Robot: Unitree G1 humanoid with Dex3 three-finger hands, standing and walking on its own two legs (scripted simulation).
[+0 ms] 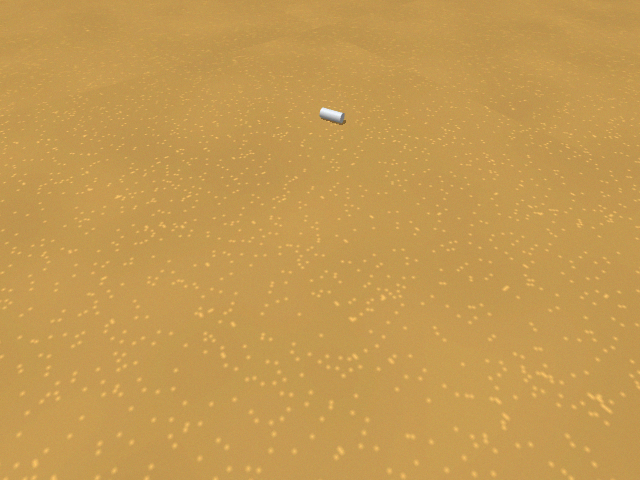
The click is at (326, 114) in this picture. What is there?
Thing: lying can
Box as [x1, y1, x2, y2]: [320, 107, 344, 122]
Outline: 320,110 321,117 338,122 341,122 343,120 344,114 341,112 323,107
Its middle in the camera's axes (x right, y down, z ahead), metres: +0.08 -0.76 +2.38
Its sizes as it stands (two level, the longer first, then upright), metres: 0.141 0.061 0.061
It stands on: the floor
